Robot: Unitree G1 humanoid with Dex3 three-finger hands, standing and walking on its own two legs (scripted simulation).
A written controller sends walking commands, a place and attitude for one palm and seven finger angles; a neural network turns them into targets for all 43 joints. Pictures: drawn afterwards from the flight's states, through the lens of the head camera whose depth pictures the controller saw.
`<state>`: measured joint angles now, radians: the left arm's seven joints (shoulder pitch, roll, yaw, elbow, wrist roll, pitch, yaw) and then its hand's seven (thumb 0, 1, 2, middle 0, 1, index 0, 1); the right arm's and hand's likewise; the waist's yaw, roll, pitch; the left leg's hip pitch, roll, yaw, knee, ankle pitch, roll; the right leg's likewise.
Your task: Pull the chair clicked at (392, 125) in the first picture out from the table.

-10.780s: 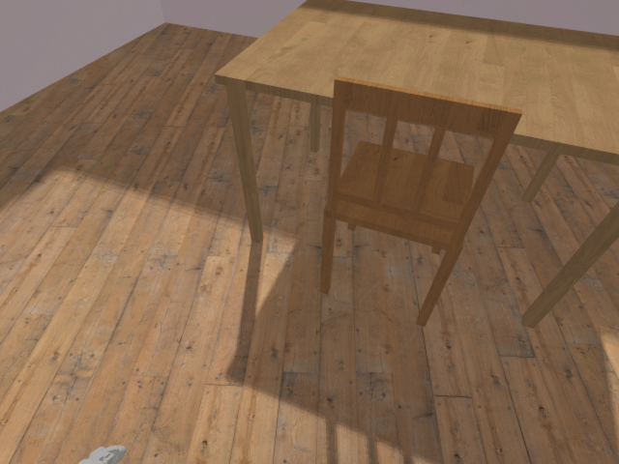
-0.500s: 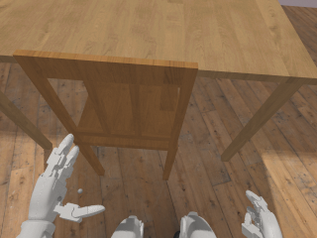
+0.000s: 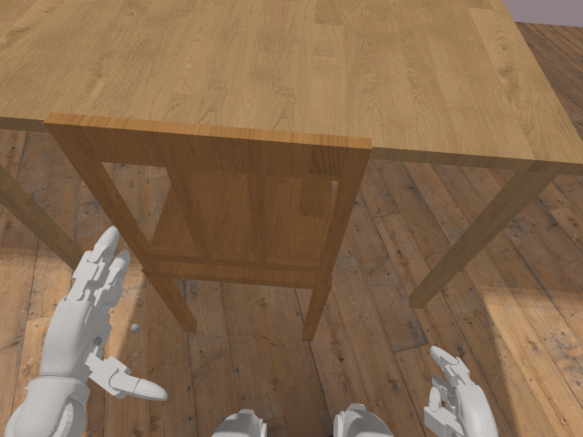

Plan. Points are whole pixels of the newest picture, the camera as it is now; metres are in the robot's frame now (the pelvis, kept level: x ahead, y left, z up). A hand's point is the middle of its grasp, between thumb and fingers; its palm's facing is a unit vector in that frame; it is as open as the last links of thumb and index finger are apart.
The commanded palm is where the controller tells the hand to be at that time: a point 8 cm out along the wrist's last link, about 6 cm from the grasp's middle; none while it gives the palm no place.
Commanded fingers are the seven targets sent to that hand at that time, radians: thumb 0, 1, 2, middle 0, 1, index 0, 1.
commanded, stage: raise the hand toward the chair's back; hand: left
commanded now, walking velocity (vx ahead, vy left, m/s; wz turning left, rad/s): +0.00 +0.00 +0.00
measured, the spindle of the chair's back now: (194, 216) +0.44 +0.19 -0.03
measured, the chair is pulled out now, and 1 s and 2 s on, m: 0.00 0.00 0.00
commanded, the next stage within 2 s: aim the fingers beside a spindle in 0.54 s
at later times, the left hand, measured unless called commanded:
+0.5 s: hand (145, 327) +0.24 +0.19 +0.04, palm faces -0.01 -1.00 -0.07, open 17.0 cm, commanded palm +0.22 +0.25 +0.04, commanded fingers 0.00 -0.50 0.30 -0.06 -0.08 -0.06 -0.08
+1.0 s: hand (156, 314) +0.26 +0.19 +0.03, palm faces +0.00 -1.00 -0.06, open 16.9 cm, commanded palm +0.24 +0.25 +0.03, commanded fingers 0.00 -0.50 0.30 -0.06 -0.08 -0.06 -0.08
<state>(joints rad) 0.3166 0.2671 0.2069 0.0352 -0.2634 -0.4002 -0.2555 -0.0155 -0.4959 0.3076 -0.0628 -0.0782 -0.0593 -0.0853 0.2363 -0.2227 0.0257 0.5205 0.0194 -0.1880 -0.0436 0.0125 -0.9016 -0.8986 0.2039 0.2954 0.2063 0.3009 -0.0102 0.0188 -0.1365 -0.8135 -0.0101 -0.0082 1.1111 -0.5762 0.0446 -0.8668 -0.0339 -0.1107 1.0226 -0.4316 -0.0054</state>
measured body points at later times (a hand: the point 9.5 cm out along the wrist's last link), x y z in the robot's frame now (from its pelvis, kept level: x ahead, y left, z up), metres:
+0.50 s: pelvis +0.00 -0.01 +0.00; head +0.07 +0.00 +0.45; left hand +0.24 +0.25 +0.04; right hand +0.17 -0.25 -0.08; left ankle -0.02 +0.08 -0.66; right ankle +0.04 -0.12 -0.66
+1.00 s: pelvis +0.00 -0.01 +0.00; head +0.08 +0.00 +0.44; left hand +0.25 +0.24 +0.03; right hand +0.16 -0.26 -0.09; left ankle -0.02 +0.08 -0.66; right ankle +0.04 -0.12 -0.66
